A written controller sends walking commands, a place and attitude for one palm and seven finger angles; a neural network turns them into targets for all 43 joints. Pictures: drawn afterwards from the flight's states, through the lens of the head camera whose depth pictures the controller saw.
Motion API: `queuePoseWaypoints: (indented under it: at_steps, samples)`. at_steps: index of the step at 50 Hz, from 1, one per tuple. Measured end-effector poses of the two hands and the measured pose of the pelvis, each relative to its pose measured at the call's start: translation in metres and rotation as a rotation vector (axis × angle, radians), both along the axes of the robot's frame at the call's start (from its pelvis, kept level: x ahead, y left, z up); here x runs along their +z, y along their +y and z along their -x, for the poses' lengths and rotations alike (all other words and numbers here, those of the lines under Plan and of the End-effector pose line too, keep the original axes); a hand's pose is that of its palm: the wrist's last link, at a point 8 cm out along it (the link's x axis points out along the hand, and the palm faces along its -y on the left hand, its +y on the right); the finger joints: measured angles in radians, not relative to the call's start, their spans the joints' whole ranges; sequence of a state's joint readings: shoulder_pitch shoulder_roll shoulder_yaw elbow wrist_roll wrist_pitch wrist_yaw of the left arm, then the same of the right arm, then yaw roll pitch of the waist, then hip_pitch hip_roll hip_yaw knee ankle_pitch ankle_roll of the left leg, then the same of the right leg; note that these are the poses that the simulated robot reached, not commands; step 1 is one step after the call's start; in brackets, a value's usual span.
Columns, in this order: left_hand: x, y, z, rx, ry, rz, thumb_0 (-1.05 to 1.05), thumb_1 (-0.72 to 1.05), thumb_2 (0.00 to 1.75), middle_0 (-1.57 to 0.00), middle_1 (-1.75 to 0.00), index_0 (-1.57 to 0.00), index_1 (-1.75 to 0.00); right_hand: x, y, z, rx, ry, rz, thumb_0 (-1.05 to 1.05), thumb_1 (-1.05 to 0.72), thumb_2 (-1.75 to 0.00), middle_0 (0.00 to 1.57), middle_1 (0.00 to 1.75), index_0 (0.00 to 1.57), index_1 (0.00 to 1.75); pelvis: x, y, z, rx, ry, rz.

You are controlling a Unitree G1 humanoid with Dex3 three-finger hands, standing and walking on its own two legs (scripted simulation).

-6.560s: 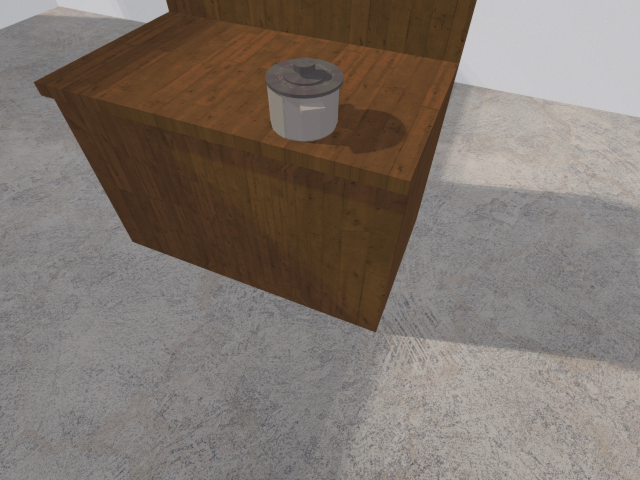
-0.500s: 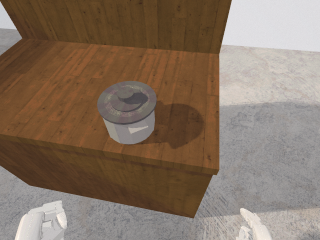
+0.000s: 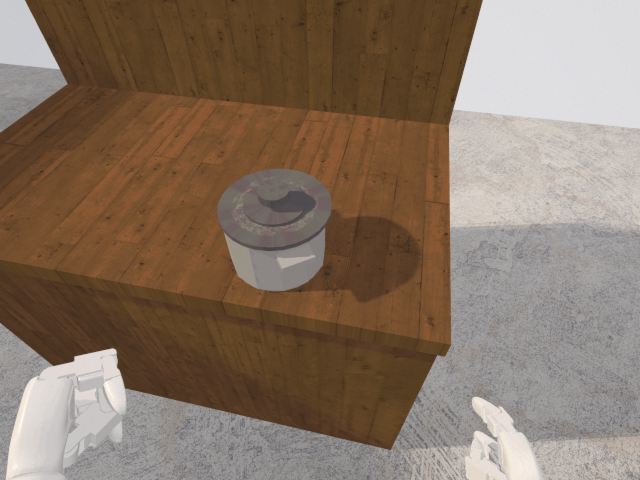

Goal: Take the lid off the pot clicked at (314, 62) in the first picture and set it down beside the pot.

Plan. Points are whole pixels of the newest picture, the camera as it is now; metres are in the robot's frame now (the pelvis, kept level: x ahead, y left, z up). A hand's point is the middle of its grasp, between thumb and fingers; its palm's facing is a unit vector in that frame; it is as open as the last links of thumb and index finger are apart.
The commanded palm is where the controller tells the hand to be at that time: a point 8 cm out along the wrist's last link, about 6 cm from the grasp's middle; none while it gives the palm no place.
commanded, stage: raise the hand higher, near the body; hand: left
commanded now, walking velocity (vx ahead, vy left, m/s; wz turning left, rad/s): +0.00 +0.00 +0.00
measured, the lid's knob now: (273, 193) +0.48 +0.13 +0.09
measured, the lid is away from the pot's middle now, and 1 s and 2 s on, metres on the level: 0.00 0.00 0.00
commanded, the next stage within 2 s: reach forward and open the fingers in 0.04 s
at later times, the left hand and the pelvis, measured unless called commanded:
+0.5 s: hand (81, 393) +0.17 +0.27 +0.09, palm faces -0.22 -0.11 -0.97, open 3.1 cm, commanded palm +0.16 +0.26 +0.15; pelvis -0.02 +0.00 +0.00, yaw +0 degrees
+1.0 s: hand (101, 331) +0.22 +0.25 +0.13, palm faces -0.19 -0.02 -0.98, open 8.4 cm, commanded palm +0.20 +0.25 +0.20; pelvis -0.04 +0.00 +0.00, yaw +0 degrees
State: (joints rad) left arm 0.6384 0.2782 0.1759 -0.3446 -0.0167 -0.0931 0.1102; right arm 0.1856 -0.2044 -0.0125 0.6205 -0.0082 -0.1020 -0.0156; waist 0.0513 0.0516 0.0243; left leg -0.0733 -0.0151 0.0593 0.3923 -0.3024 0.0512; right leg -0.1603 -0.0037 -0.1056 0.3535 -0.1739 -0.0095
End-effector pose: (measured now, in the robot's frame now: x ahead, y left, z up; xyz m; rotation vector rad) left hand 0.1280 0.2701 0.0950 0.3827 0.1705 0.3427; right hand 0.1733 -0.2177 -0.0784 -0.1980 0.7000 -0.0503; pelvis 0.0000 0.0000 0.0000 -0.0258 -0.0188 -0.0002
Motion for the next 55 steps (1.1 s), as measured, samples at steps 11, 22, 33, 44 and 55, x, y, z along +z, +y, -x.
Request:
queuePoseWaypoints:
  at_steps: [11, 22, 33, 44, 55]
  samples:
    - [0.025, 0.002, -0.012, -0.076, 0.026, -0.364, 0.01, 0.89, 0.9, -1.3, -1.49, -1.3, -1.49, -0.008, 0.001, 0.01, 0.039, 0.062, 0.012, 0.01, -0.91, -0.9, 0.2, 0.3, 0.2, 0.3, -0.002, 0.002, 0.006, -0.007, 0.01, -0.003]
    - [0.046, 0.001, -0.032, -0.314, 0.353, -1.006, 0.01, 0.69, 0.97, -1.22, -1.26, -1.21, -1.26, -0.017, -0.017, -0.004, 0.0, 0.125, -0.022, 0.01, -0.91, -0.9, 0.2, 0.3, 0.2, 0.3, -0.003, 0.0, 0.013, -0.018, 0.03, -0.005]
    - [0.065, -0.006, -0.043, -0.518, 0.368, -1.046, 0.0, 0.39, 1.1, -1.1, -0.87, -1.1, -0.88, -0.009, -0.016, -0.01, 0.051, 0.118, 0.018, 0.01, -0.91, -0.9, 0.2, 0.3, 0.2, 0.3, 0.002, -0.006, 0.026, 0.02, 0.01, -0.008]
    - [0.082, -0.014, -0.066, -0.545, 0.291, -1.089, 0.0, 0.1, 1.18, -0.98, -0.48, -0.97, -0.49, -0.016, -0.003, 0.012, 0.068, 0.167, -0.031, 0.01, -0.91, -0.9, 0.2, 0.3, 0.2, 0.3, 0.003, -0.005, 0.039, 0.009, 0.008, -0.016]
    - [0.099, -0.021, -0.089, -0.546, 0.244, -1.115, 0.0, -0.15, 1.27, -0.87, -0.16, -0.87, -0.16, -0.022, -0.005, 0.031, 0.049, 0.19, -0.05, 0.01, -0.91, -0.9, 0.2, 0.3, 0.2, 0.3, 0.002, -0.001, 0.045, 0.002, 0.004, -0.022]
